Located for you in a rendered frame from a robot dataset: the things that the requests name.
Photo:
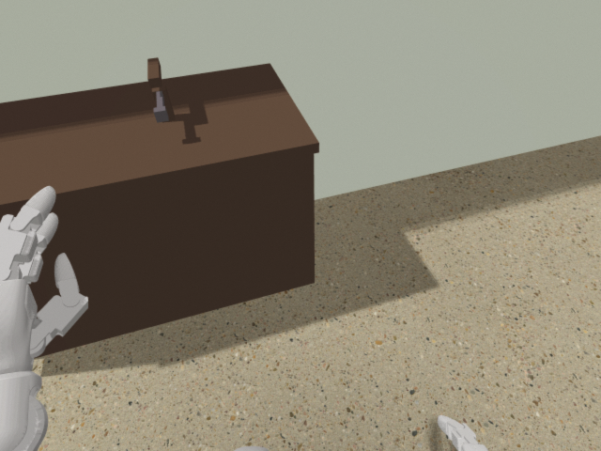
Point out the robot left hand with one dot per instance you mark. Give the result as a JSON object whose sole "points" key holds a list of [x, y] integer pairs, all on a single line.
{"points": [[22, 241]]}

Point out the robot right hand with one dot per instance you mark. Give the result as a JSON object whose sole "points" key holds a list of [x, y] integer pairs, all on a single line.
{"points": [[464, 439]]}

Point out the robot left forearm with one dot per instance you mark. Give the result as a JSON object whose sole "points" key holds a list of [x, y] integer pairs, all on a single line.
{"points": [[23, 419]]}

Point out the tap lever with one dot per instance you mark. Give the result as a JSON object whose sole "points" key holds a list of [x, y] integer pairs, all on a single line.
{"points": [[160, 111]]}

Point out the counter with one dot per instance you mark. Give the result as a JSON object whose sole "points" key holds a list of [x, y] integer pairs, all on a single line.
{"points": [[164, 221]]}

